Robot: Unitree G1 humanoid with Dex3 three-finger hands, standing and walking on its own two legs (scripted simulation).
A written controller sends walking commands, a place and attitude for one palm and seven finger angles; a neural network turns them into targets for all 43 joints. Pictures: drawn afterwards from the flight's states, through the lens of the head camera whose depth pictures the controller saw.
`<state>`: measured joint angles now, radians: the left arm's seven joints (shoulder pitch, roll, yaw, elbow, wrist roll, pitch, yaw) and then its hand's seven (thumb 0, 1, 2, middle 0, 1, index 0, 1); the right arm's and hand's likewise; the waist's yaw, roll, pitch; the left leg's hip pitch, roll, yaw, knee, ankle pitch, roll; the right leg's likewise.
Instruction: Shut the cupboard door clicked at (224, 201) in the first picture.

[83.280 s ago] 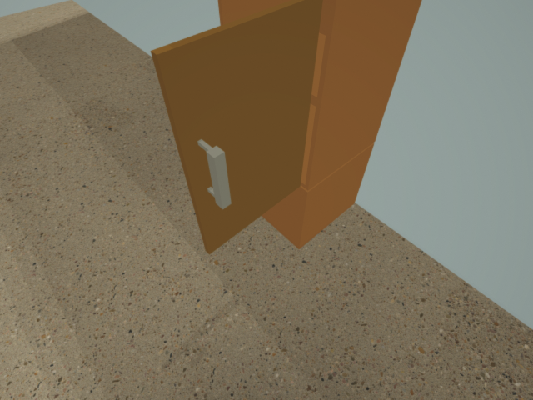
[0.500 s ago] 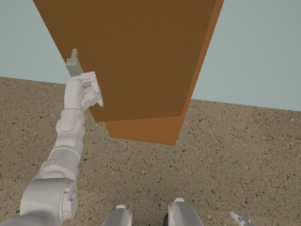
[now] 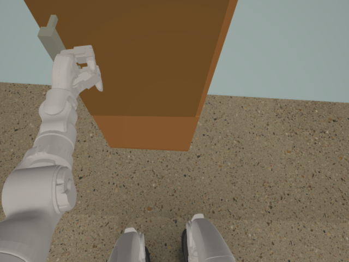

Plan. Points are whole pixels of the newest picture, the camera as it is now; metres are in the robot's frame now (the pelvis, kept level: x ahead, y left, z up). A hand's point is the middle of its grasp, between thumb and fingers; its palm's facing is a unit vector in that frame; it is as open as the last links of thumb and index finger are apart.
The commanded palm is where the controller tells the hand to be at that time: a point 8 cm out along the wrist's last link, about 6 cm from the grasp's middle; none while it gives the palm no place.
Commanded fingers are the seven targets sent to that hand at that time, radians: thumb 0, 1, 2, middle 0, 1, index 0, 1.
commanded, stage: push the door shut along its arc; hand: left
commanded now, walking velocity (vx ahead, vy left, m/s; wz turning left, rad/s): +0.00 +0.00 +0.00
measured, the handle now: (65, 54) +0.58 +0.19 +0.07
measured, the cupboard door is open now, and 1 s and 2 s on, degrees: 3 0 0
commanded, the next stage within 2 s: pull the fist back off the door in 0.78 s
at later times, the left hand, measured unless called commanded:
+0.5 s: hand (105, 56) +0.56 +0.10 +0.09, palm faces -0.26 -0.96 -0.02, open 3.1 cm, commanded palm +0.57 +0.14 +0.08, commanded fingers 0.00 0.90 0.90 -1.30 -1.50 -1.30 -1.50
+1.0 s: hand (108, 51) +0.58 +0.10 +0.08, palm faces -0.08 -1.00 +0.05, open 2.6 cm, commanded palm +0.60 +0.10 +0.08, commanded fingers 0.00 0.90 0.90 -1.30 -1.50 -1.30 -1.50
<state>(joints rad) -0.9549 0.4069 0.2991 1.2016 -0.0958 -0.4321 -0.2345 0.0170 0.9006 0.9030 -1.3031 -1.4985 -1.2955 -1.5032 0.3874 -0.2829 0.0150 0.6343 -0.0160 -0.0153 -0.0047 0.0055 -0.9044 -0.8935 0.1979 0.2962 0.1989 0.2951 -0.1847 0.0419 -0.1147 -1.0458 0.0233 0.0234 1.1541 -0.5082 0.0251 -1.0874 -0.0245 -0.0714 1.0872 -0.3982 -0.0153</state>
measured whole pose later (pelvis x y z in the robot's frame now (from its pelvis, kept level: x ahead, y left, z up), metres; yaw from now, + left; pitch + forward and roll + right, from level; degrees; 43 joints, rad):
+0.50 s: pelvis -0.01 +0.01 -0.02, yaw -1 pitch +26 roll -4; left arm -1.23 0.53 0.27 1.35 -0.04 -0.35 -0.31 0.02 0.90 0.90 -1.30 -1.50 -1.30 -1.50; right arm 0.38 -0.28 0.05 0.62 -0.03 -0.04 0.00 0.00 -0.90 -0.89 0.20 0.30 0.20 0.30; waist -0.27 0.05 -0.11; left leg -1.18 0.03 0.00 1.24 -0.52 0.04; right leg -1.20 -0.02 -0.09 1.13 -0.39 -0.01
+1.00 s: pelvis -0.03 +0.01 -0.04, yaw +0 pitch +30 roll -5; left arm -1.43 0.50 0.28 1.41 0.02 -0.25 -0.06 -0.07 0.66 0.98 -1.34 -1.50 -1.39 -1.50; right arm 0.45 -0.26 0.07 0.66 -0.09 -0.09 0.01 0.00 -0.90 -0.89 0.20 0.30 0.20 0.30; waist -0.28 0.05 -0.13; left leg -1.35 0.02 -0.03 1.32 -0.50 0.03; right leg -1.34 -0.03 -0.12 1.19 -0.38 -0.01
